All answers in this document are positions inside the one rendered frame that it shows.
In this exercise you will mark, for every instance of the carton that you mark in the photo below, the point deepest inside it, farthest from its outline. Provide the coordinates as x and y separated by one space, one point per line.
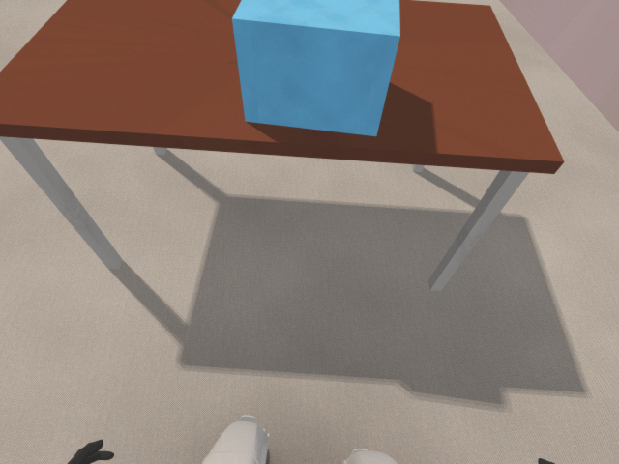
316 64

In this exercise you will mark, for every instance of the left robot thigh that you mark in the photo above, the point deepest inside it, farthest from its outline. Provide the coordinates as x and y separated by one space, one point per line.
242 442

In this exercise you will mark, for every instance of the robot left shin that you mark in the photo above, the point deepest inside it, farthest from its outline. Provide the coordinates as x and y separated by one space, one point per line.
248 418

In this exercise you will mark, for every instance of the table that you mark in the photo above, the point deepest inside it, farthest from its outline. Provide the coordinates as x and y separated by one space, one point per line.
164 74

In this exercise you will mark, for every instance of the left robot hand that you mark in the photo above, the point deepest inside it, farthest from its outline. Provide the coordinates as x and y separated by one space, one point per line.
90 453

